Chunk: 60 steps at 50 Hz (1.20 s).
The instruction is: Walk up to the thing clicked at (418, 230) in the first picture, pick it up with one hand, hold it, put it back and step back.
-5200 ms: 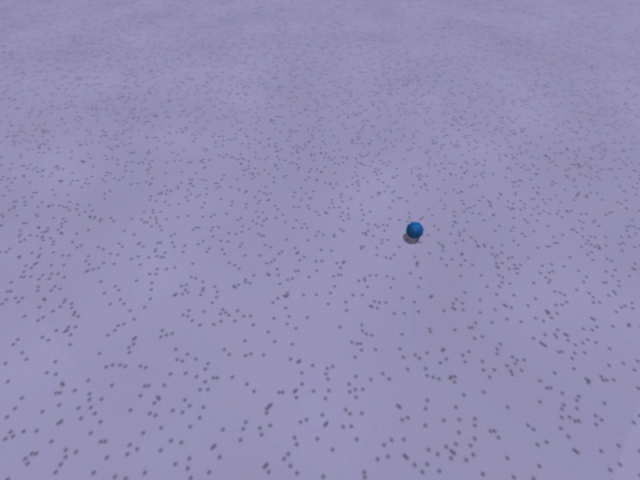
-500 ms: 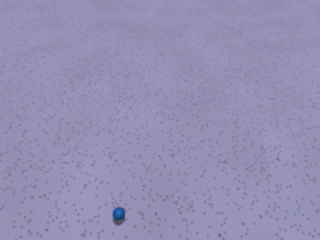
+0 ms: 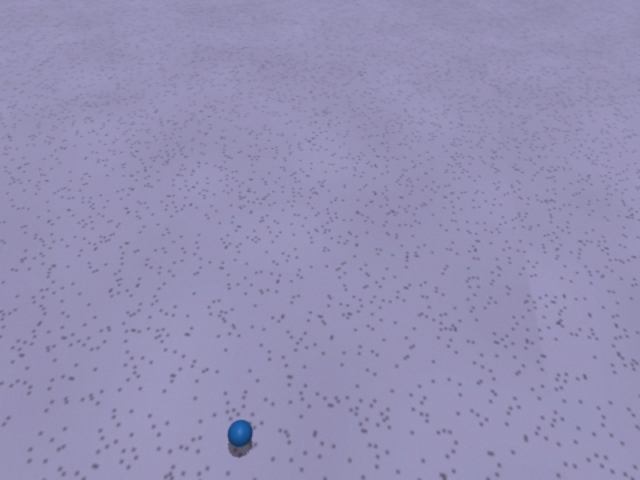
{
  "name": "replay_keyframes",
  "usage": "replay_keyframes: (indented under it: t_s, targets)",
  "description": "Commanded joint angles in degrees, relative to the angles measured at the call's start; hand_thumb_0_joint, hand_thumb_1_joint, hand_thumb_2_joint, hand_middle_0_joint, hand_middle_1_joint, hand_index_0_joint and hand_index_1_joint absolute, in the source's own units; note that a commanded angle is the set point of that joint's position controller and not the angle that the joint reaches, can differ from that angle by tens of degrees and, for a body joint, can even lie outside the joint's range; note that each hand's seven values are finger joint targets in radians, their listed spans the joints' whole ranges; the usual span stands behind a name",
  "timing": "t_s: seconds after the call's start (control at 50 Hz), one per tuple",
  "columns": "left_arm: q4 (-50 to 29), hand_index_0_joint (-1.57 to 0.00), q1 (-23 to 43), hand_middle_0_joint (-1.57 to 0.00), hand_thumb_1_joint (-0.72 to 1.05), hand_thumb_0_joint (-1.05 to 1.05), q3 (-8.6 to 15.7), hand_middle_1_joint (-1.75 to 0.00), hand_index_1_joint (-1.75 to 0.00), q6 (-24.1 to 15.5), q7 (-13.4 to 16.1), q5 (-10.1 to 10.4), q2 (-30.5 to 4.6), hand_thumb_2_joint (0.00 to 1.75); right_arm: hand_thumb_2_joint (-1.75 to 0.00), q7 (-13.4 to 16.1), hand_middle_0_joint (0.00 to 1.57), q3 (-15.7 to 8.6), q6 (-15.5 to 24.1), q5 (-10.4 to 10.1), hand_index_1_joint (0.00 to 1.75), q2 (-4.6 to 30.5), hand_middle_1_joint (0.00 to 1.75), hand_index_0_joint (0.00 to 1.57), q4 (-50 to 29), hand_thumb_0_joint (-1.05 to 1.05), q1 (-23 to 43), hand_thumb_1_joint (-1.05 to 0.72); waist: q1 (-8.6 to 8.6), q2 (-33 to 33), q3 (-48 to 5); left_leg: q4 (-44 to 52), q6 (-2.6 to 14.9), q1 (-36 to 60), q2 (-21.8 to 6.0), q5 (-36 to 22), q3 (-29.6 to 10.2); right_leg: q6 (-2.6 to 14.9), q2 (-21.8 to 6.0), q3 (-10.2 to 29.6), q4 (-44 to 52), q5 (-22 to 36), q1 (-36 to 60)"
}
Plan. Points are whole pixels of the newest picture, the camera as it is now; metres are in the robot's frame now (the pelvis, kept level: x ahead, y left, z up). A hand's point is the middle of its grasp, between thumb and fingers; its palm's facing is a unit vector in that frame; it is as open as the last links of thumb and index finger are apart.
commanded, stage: stand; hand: left
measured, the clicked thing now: (240, 433) +0.39 +0.21 -0.75
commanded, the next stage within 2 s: none
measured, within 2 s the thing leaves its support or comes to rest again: neither
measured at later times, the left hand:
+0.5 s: hand out of the picture +0.07 +0.25 -0.16, palm faces -0.01 -0.94 -0.34, open 7.4 cm
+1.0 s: hand out of the picture +0.07 +0.25 -0.16, palm faces -0.01 -0.94 -0.35, open 7.4 cm
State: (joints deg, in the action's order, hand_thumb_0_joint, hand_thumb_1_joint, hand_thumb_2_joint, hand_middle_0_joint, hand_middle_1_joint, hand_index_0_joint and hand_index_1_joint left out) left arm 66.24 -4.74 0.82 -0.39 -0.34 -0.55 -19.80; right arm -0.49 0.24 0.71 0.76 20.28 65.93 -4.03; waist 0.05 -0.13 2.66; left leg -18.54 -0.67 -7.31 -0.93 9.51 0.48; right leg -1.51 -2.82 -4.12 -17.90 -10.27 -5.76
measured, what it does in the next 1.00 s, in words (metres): stands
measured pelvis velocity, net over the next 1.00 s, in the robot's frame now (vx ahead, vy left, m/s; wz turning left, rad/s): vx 0.00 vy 0.00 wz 0.00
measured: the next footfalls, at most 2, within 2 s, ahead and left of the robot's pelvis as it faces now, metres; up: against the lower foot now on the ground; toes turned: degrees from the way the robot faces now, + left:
none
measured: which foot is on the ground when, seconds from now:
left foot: down 0.00-1.00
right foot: down 0.00-1.00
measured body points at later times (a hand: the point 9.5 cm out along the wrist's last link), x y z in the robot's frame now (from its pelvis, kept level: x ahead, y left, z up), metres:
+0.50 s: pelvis +0.00 +0.00 +0.00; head +0.01 +0.00 +0.45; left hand +0.08 +0.30 -0.13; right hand +0.08 -0.30 -0.13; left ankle +0.01 +0.12 -0.75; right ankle -0.01 -0.13 -0.75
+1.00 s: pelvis +0.00 +0.00 +0.00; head +0.01 +0.00 +0.45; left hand +0.07 +0.30 -0.13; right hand +0.08 -0.31 -0.13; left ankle +0.01 +0.12 -0.75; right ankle -0.01 -0.13 -0.75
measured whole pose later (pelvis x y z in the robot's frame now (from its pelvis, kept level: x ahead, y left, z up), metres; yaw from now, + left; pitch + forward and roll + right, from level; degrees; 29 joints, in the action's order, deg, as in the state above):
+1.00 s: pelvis +0.00 +0.00 +0.00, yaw +0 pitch -2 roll +0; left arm 65.4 -6.5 0.5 -0.4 -0.2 -0.6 -20.0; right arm -0.5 0.4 0.4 0.7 20.3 65.3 -5.8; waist 0.0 -0.3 2.7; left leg -18.3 -1.0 -6.5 -1.2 9.5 0.1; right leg -1.2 -2.6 -4.5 -17.6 -10.4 -4.8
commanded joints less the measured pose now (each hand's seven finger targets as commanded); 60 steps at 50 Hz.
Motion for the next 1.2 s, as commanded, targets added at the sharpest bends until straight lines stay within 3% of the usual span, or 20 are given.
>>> replay_keyframes:
  t_s: [0.0, 0.2, 0.62, 0.9, 1.18]
  targets:
    - [-3.23, -0.2, 2.26, -0.2, 0.9, 0.0, 1.85, -0.3, -0.3, -1.41, 0.68, -0.01, -12.26, 0.9, -0.9, 0.77, 0.2, -2.24, 1.19, -0.26, 0.3, 12.24, 0.3, 0.2, -3.42, 0.0, 2.63, -0.9, -0.14, 0.29, -5.69, 3.05, 1.29, 0.86, -7.25, -9.97, -5.71, 1.79, -5.92, 5.14, 2.48, 6.62, 1.9]
    - [-3.53, -0.2, 2.16, -0.2, 0.9, 0.0, 1.7, -0.3, -0.3, -1.38, 0.72, -0.07, -12.21, 0.9, -0.9, 0.84, 0.2, -2.05, 1.1, -0.27, 0.3, 12.17, 0.3, 0.2, -3.64, 0.0, 1.98, -0.9, -0.03, -0.25, -5.18, 2.87, 1.37, 0.66, -7.02, -10.62, -5.29, 1.72, -6.24, 5.28, 2.9, 8.18, 2.35]
    - [-3.98, -0.2, 1.41, -0.2, 0.9, 0.0, 1.69, -0.3, -0.3, -1.17, 0.64, -0.22, -12.57, 0.9, -0.9, 0.87, 0.2, -2.04, 1.01, -0.17, 0.3, 12.11, 0.3, 0.2, -3.69, 0.0, 0.9, -0.9, -0.02, 0.0, -4.6, 3.5, 1.29, -0.33, -6.9, -7.05, -5.41, 1.97, -6.14, 5.42, 3.36, 5.13, 2.24]
    - [-4.08, -0.2, 0.53, -0.2, 0.9, 0.0, 1.61, -0.3, -0.3, -1.33, 0.68, -0.09, -12.26, 0.9, -0.9, 0.87, 0.2, -2.09, 1.04, -0.26, 0.3, 12.42, 0.3, 0.2, -4.02, 0.0, 1.35, -0.9, -0.43, -0.57, -4.78, 2.83, 1.42, 0.96, -7.03, -9.91, -5.67, 1.97, -6.14, 5.37, 3.05, 7.05, 2.07]
    - [-4.36, -0.2, 0.7, -0.2, 0.9, 0.0, 1.94, -0.3, -0.3, -1.22, 0.66, -0.25, -12.84, 0.9, -0.9, 0.95, 0.2, -1.89, 0.97, -0.14, 0.3, 12.07, 0.3, 0.2, -4.42, 0.0, 0.66, -0.9, -0.21, -0.32, -3.88, 3.54, 1.43, -0.23, -6.85, -7.1, -5.44, 1.91, -6.16, 5.48, 3.38, 5.51, 2.09]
